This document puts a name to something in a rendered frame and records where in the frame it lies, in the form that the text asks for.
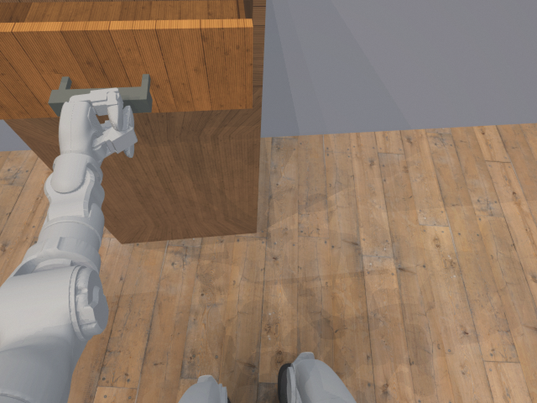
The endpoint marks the drawer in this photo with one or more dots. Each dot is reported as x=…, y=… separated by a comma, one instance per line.
x=198, y=54

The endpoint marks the left robot hand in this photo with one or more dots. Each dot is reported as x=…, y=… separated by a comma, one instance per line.
x=79, y=127

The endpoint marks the robot thigh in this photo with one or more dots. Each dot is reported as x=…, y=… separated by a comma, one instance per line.
x=313, y=381
x=205, y=392

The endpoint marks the left robot upper arm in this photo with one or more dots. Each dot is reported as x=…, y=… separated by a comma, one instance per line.
x=46, y=320

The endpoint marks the left robot forearm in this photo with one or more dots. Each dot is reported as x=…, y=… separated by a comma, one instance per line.
x=72, y=231

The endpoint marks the right robot thigh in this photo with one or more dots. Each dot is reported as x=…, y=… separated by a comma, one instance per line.
x=313, y=381

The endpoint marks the left robot thigh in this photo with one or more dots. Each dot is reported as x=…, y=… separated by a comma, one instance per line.
x=205, y=392

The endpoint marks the cabinet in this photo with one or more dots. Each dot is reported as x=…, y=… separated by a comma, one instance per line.
x=192, y=175

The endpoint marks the handle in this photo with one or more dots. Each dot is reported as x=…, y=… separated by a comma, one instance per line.
x=138, y=98

